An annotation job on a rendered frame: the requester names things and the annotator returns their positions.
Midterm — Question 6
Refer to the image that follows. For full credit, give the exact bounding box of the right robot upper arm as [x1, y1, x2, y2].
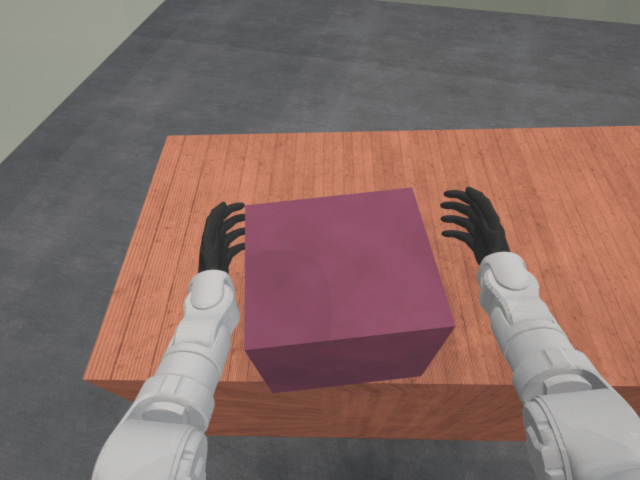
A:
[522, 388, 640, 480]

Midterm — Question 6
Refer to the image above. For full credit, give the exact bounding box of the left robot forearm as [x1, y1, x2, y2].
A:
[91, 270, 240, 480]

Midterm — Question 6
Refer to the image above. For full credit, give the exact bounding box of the pedestal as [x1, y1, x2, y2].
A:
[82, 126, 640, 442]

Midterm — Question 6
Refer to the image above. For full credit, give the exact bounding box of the left robot upper arm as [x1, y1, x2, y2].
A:
[95, 419, 208, 480]

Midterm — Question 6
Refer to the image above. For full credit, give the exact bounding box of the left robot hand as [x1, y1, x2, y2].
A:
[198, 201, 245, 275]

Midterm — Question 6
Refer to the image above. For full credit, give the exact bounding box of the right robot forearm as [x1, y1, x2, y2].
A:
[477, 252, 640, 427]

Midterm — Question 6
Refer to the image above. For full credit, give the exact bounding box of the carton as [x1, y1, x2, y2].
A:
[244, 187, 456, 393]

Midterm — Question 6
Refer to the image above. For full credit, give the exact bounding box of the right robot hand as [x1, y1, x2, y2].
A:
[440, 187, 510, 266]

